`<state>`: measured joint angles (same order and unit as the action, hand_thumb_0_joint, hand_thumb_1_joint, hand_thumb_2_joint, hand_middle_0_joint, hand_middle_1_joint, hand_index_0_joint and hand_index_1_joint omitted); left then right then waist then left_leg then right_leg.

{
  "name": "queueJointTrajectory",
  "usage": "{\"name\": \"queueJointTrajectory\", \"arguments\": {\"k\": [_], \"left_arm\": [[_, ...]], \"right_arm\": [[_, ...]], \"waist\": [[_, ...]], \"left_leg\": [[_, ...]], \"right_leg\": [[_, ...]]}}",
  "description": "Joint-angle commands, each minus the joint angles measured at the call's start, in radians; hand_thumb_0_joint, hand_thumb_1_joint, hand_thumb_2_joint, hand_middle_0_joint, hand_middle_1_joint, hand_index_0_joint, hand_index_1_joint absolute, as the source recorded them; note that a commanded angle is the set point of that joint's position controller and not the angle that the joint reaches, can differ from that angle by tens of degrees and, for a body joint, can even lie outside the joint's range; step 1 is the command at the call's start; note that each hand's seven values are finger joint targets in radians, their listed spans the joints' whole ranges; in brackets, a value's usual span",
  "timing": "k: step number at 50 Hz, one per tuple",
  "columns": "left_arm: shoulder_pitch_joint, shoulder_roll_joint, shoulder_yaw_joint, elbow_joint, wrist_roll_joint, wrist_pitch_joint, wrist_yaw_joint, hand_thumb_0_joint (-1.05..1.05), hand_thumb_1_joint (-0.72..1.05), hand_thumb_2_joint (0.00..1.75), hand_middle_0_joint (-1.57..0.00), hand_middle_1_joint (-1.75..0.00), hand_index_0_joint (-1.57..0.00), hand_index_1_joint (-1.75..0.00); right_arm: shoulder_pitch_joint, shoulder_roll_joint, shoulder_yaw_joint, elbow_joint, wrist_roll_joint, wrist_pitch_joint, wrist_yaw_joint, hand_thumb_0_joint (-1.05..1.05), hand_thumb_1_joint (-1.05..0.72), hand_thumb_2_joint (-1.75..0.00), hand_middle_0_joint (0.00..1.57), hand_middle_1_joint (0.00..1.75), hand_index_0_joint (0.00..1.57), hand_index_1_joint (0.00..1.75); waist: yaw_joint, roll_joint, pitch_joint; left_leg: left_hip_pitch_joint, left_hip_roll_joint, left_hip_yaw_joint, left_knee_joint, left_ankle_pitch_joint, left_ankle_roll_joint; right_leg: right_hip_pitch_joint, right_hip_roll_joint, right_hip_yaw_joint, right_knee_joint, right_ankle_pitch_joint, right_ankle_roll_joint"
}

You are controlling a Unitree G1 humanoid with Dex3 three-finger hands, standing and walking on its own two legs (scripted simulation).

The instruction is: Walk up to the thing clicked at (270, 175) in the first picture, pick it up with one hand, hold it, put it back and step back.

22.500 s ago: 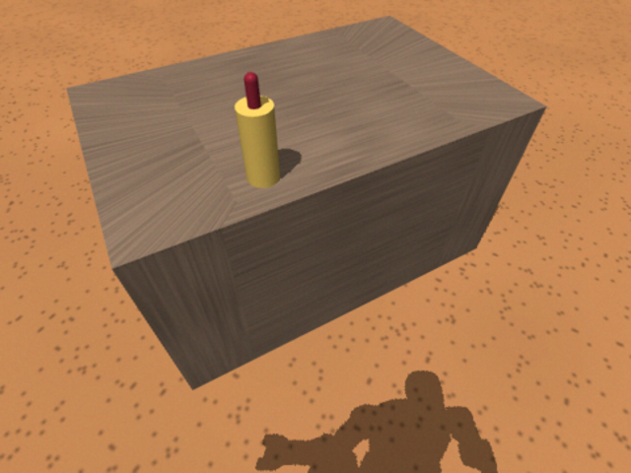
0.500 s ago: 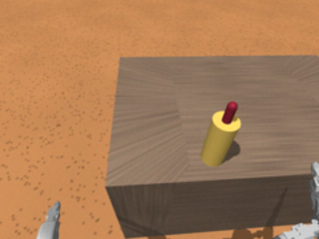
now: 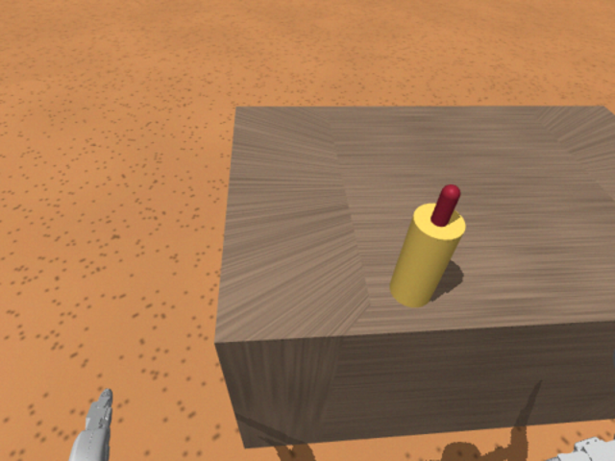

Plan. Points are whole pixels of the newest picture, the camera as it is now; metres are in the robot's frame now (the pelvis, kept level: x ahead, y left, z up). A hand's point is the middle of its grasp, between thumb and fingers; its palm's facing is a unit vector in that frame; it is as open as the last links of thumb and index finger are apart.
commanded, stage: home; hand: right
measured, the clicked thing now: (428, 245) +0.45 -0.19 +0.01
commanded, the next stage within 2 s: none
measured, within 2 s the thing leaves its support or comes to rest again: neither
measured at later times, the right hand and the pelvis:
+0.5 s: hand (460, 452) +0.17 -0.19 -0.08, palm faces +0.10 +0.97 -0.21, open 17.5 cm; pelvis +0.01 -0.01 +0.01, yaw +0 degrees
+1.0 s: hand (445, 442) +0.19 -0.19 -0.10, palm faces +0.02 +0.97 -0.25, open 17.6 cm; pelvis +0.02 -0.01 +0.01, yaw +1 degrees
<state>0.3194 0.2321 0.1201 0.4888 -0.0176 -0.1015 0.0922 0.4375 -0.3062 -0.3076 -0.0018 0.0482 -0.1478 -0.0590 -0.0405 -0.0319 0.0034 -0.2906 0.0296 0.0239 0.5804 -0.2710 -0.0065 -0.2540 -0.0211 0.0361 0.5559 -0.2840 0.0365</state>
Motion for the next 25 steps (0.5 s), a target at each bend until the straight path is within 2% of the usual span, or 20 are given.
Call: {"name": "queueJointTrajectory", "arguments": {"k": [1, 3, 4, 5, 8, 9, 10, 11, 12, 13, 14, 15, 16, 17, 18, 19, 20, 21, 23, 25], "left_arm": [[-0.094, 0.132, 0.048, -0.189, -0.001, -0.071, 0.004, 0.0, -0.53, 0.07, -0.05, -0.05, -0.05, -0.05], [-0.056, 0.135, 0.07, -0.124, -0.001, -0.069, 0.006, 0.0, -0.53, 0.06, -0.05, -0.04, -0.05, -0.05], [-0.061, 0.139, 0.064, -0.14, 0.001, -0.074, 0.006, 0.0, -0.53, 0.06, -0.05, -0.04, -0.05, -0.05], [-0.058, 0.132, 0.053, -0.141, 0.0, -0.081, 0.004, 0.0, -0.45, 0.14, -0.13, -0.12, -0.13, -0.13], [-0.13, 0.061, -0.028, -0.122, -0.001, -0.09, -0.005, 0.0, -0.21, 0.38, -0.13, -0.19, -0.13, -0.18], [-0.135, 0.046, -0.048, -0.125, 0.0, -0.095, -0.007, 0.0, -0.13, 0.46, -0.14, -0.2, -0.14, -0.19], [-0.16, 0.046, -0.054, -0.114, 0.002, -0.095, -0.006, 0.0, -0.05, 0.54, -0.14, -0.2, -0.14, -0.2], [-0.168, 0.025, -0.083, -0.1, 0.003, -0.097, -0.009, 0.0, 0.03, 0.56, -0.14, -0.2, -0.14, -0.2], [-0.186, 0.014, -0.098, -0.093, 0.004, -0.099, -0.009, 0.0, 0.11, 0.6, -0.15, -0.21, -0.15, -0.21], [-0.186, 0.01, -0.113, -0.092, 0.006, -0.101, -0.01, 0.0, 0.19, 0.62, -0.15, -0.22, -0.15, -0.22], [-0.19, 0.033, -0.094, -0.071, 0.007, -0.099, -0.008, 0.0, 0.27, 0.65, -0.16, -0.22, -0.16, -0.22], [-0.157, 0.084, -0.053, -0.052, 0.012, -0.099, -0.004, 0.0, 0.35, 0.68, -0.16, -0.23, -0.16, -0.23], [-0.168, 0.108, -0.038, -0.038, 0.013, -0.096, -0.003, 0.0, 0.43, 0.68, -0.16, -0.23, -0.16, -0.23], [-0.147, 0.131, -0.02, -0.034, 0.015, -0.096, -0.001, 0.0, 0.51, 0.72, -0.17, -0.24, -0.17, -0.24], [-0.143, 0.117, -0.026, -0.016, 0.014, -0.094, -0.005, 0.0, 0.59, 0.75, -0.17, -0.25, -0.17, -0.25], [-0.158, 0.13, -0.016, -0.033, 0.013, -0.096, -0.005, 0.0, 0.67, 0.77, -0.18, -0.26, -0.18, -0.26], [-0.151, 0.147, 0.007, -0.021, 0.011, -0.094, -0.004, 0.0, 0.73, 0.8, -0.18, -0.27, -0.18, -0.27], [-0.163, 0.141, 0.0, -0.021, 0.011, -0.092, -0.008, 0.0, 0.79, 0.84, -0.19, -0.28, -0.19, -0.28], [-0.178, 0.083, -0.048, -0.033, 0.008, -0.09, -0.016, 0.0, 0.87, 0.89, -0.2, -0.29, -0.2, -0.29], [-0.196, 0.064, -0.063, -0.031, 0.005, -0.087, -0.018, 0.0, 0.9, 0.9, -0.2, -0.3, -0.2, -0.3]], "right_arm": [[-0.061, -0.222, -0.145, -0.094, 0.001, -0.082, -0.012, 0.0, 0.59, -0.05, 0.05, 0.06, 0.05, 0.06], [-0.046, -0.205, -0.116, -0.055, -0.001, -0.091, -0.007, 0.0, 0.58, -0.05, 0.05, 0.06, 0.05, 0.06], [-0.071, -0.191, -0.097, -0.081, 0.0, -0.097, -0.002, 0.0, 0.58, -0.05, 0.05, 0.06, 0.05, 0.06], [-0.055, -0.167, -0.073, -0.063, -0.002, -0.094, 0.001, 0.0, 0.54, -0.06, 0.05, 0.06, 0.05, 0.06], [-0.083, -0.145, -0.026, -0.031, -0.012, -0.094, 0.002, 0.0, 0.57, -0.05, 0.05, 0.05, 0.05, 0.05], [-0.1, -0.116, 0.007, -0.007, -0.013, -0.092, 0.005, 0.0, 0.56, -0.05, 0.05, 0.05, 0.05, 0.05], [-0.103, -0.109, 0.02, 0.005, -0.017, -0.09, 0.003, 0.0, 0.56, -0.05, 0.05, 0.05, 0.05, 0.05], [-0.114, -0.087, 0.054, 0.02, -0.02, -0.089, 0.005, 0.0, 0.57, -0.04, 0.05, 0.05, 0.05, 0.05], [-0.127, -0.087, 0.064, 0.025, -0.024, -0.09, 0.006, 0.0, 0.55, -0.06, 0.05, 0.05, 0.05, 0.05], [-0.109, -0.055, 0.097, 0.072, -0.026, -0.086, 0.007, 0.0, 0.56, -0.05, 0.05, 0.05, 0.05, 0.05], [-0.1, -0.061, 0.104, 0.097, -0.028, -0.08, 0.006, 0.0, 0.56, -0.05, 0.05, 0.05, 0.05, 0.05], [-0.101, -0.06, 0.114, 0.117, -0.03, -0.074, 0.005, 0.0, 0.57, -0.05, 0.05, 0.05, 0.05, 0.05], [-0.095, -0.071, 0.113, 0.134, -0.031, -0.068, 0.004, 0.0, 0.57, -0.04, 0.05, 0.05, 0.05, 0.05], [-0.115, -0.062, 0.131, 0.173, -0.033, -0.06, 0.006, 0.0, 0.55, -0.06, 0.05, 0.05, 0.05, 0.05], [-0.127, -0.056, 0.137, 0.198, -0.036, -0.051, 0.005, 0.0, 0.56, -0.05, 0.05, 0.05, 0.05, 0.05], [-0.143, -0.041, 0.162, 0.223, -0.04, -0.044, 0.006, 0.0, 0.59, -0.03, 0.05, 0.05, 0.05, 0.05], [-0.168, -0.038, 0.167, 0.266, -0.039, -0.035, 0.007, 0.0, 0.58, -0.04, 0.05, 0.05, 0.05, 0.05], [-0.188, -0.029, 0.183, 0.287, -0.042, -0.028, 0.006, 0.0, 0.58, -0.04, 0.05, 0.05, 0.05, 0.05], [-0.248, -0.024, 0.194, 0.319, -0.045, -0.021, 0.004, 0.0, 0.6, -0.03, 0.05, 0.05, 0.05, 0.05], [-0.292, -0.013, 0.219, 0.363, -0.045, -0.013, 0.003, 0.0, 0.6, -0.02, 0.05, 0.04, 0.05, 0.04]], "waist": [[-0.005, 0.072, -0.015], [0.006, 0.024, -0.002], [0.017, 0.023, -0.005], [0.019, 0.029, -0.021], [0.005, 0.013, -0.025], [0.018, 0.023, -0.027], [0.014, 0.025, -0.041], [0.016, 0.002, -0.026], [0.016, -0.013, -0.047], [0.018, 0.009, -0.053], [0.017, -0.001, -0.05], [0.036, -0.012, -0.077], [0.028, -0.018, -0.069], [0.052, 0.004, -0.061], [0.049, 0.014, -0.071], [0.059, 0.022, -0.068], [0.067, 0.035, -0.071], [0.062, 0.034, -0.067], [0.052, 0.036, -0.104], [0.053, 0.02, -0.103]], "left_leg": [[0.048, -0.003, 0.03, -0.176, -0.064, -0.004], [0.041, 0.0, 0.024, -0.175, -0.016, -0.001], [0.036, -0.001, 0.024, -0.176, -0.003, -0.002], [0.043, -0.011, 0.035, -0.166, 0.027, -0.001], [0.068, -0.011, 0.036, -0.164, 0.073, 0.001], [0.071, -0.014, 0.037, -0.163, 0.078, 0.001], [0.08, -0.02, 0.041, -0.161, 0.079, 0.004], [0.073, -0.022, 0.041, -0.161, 0.07, 0.007], [0.078, -0.021, 0.041, -0.161, 0.074, 0.008], [0.091, -0.026, 0.045, -0.156, 0.085, 0.009], [0.089, -0.025, 0.044, -0.158, 0.083, 0.009], [0.089, -0.027, 0.045, -0.151, 0.114, 0.011], [0.087, -0.027, 0.047, -0.149, 0.122, 0.011], [0.079, -0.029, 0.047, -0.156, 0.116, 0.008], [0.085, -0.029, 0.052, -0.155, 0.13, 0.006], [0.084, -0.026, 0.048, -0.155, 0.145, 0.004], [0.075, -0.029, 0.048, -0.157, 0.136, 0.003], [0.077, -0.029, 0.049, -0.155, 0.134, 0.005], [0.1, -0.028, 0.048, -0.149, 0.169, 0.005], [0.104, -0.024, 0.04, -0.151, 0.165, 0.005]], "right_leg": [[-0.044, 0.042, -0.07, -0.122, -0.012, -0.052], [-0.017, 0.044, -0.078, -0.129, 0.023, -0.05], [-0.002, 0.044, -0.079, -0.131, 0.032, -0.05], [0.011, 0.038, -0.072, -0.138, 0.053, -0.051], [0.007, 0.037, -0.071, -0.14, 0.09, -0.047], [0.009, 0.034, -0.071, -0.143, 0.091, -0.047], [0.006, 0.029, -0.064, -0.15, 0.094, -0.046], [0.001, 0.028, -0.065, -0.155, 0.084, -0.043], [0.01, 0.029, -0.065, -0.153, 0.087, -0.043], [0.01, 0.024, -0.063, -0.157, 0.1, -0.041], [0.005, 0.026, -0.065, -0.158, 0.097, -0.041], [0.029, 0.022, -0.064, -0.157, 0.126, -0.038], [0.029, 0.023, -0.063, -0.156, 0.134, -0.035], [0.035, 0.023, -0.064, -0.158, 0.12, -0.039], [0.04, 0.021, -0.059, -0.158, 0.136, -0.039], [0.044, 0.023, -0.064, -0.152, 0.141, -0.04], [0.047, 0.021, -0.06, -0.154, 0.133, -0.042], [0.043, 0.02, -0.059, -0.157, 0.134, -0.039], [0.05, 0.019, -0.055, -0.147, 0.172, -0.037], [0.046, 0.021, -0.061, -0.145, 0.163, -0.039]]}}
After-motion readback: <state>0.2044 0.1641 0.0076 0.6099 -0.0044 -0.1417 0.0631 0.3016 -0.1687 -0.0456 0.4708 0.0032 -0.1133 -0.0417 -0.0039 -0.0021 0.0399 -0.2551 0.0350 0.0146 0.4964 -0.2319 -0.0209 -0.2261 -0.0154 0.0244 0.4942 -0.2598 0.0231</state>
